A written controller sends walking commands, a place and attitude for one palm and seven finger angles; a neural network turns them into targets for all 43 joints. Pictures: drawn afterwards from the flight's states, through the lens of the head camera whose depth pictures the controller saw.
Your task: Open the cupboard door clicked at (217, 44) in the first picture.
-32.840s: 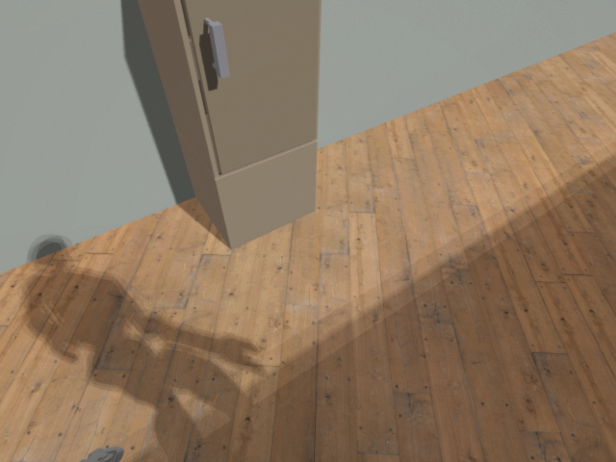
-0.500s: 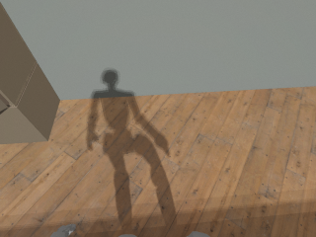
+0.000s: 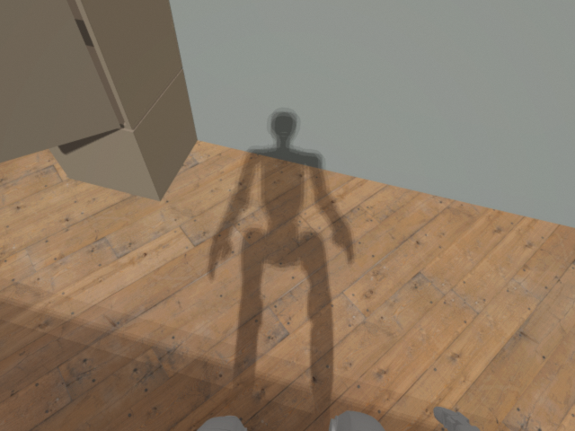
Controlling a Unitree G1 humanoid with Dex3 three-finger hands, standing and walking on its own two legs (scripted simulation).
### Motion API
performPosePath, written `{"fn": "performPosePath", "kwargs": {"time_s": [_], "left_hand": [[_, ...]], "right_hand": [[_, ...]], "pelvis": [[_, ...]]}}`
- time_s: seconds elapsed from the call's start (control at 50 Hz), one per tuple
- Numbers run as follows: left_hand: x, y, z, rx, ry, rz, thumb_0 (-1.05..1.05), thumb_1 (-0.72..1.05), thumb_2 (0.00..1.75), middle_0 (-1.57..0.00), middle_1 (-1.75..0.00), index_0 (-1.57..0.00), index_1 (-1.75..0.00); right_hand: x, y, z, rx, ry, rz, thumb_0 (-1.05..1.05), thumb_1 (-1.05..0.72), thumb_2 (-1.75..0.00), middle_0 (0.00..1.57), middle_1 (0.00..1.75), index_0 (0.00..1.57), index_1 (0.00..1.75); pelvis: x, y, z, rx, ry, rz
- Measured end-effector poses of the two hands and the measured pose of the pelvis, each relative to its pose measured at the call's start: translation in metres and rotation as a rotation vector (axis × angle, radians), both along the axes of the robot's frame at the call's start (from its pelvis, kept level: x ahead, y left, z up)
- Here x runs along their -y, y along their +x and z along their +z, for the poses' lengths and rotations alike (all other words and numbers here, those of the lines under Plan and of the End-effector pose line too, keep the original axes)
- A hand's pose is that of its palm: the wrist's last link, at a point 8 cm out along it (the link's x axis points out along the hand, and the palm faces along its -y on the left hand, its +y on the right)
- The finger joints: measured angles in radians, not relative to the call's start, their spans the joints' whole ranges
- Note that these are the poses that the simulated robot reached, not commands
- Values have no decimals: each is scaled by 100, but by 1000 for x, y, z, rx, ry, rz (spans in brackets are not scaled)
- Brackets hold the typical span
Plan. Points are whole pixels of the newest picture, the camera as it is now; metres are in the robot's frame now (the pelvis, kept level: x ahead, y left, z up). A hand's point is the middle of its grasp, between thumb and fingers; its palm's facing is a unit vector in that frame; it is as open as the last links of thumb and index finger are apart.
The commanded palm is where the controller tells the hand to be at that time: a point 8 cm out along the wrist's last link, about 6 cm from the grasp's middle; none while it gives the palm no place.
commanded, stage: turn to face it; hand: left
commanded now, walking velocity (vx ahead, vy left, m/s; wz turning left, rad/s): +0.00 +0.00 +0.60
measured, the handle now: out of the picture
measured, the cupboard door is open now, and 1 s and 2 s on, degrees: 45 45 45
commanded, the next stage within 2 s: take the last steps up to it in 0.92 s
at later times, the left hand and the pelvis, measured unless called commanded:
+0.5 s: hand out of the picture +0.01 +0.17 -0.16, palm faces +0.31 -0.92 -0.23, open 7.4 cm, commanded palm none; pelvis +0.01 -0.03 +0.01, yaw +19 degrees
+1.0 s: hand out of the picture -0.01 +0.17 -0.15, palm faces +0.49 -0.83 -0.28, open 7.4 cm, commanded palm none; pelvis +0.02 -0.05 +0.01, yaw +29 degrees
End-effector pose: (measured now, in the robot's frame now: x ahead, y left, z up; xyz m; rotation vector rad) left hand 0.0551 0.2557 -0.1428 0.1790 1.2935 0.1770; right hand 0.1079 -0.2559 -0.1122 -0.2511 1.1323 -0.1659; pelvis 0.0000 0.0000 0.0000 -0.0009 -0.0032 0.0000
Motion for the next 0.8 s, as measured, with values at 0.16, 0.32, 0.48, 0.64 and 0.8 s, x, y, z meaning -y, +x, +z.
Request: {"fn": "performPosePath", "kwargs": {"time_s": [0.16, 0.32, 0.48, 0.64, 0.8], "left_hand": [[-4, 10, 27, 101, 49, 65, 1, 91, 90, -20, -30, -20, -30], [20, -9, 37, 146, 101, 141, 0, 91, 90, -20, -30, -20, -30], [39, -56, 23, 76, 20, 263, 0, 90, 90, -20, -30, -20, -30], [20, -106, -6, -18, -14, 399, 1, 91, 90, -20, -30, -20, -30], [15, -103, 19, 25, 26, 444, 1, 91, 90, -20, -30, -20, -30]], "right_hand": [[4, -3, -2, -68, 23, 62, 0, -90, -90, 20, 30, 20, 30], [26, 13, -24, -126, 50, 123, 1, -90, -90, 20, 30, 20, 30], [2, 56, -6, -112, 34, 252, 1, -90, -90, 20, 30, 20, 30], [-46, 95, -1, -2, -7, 403, 0, -90, -90, 20, 30, 20, 30], [-54, 85, -1, -56, 20, 442, 0, -90, -90, 20, 30, 20, 30]], "pelvis": [[14, 0, 10, -8, -19, 90], [38, 4, 4, -4, 2, 208], [33, 9, 11, 0, 25, 319], [15, 5, -2, 0, -1, 393], [22, 7, 12, -5, -16, 440]]}}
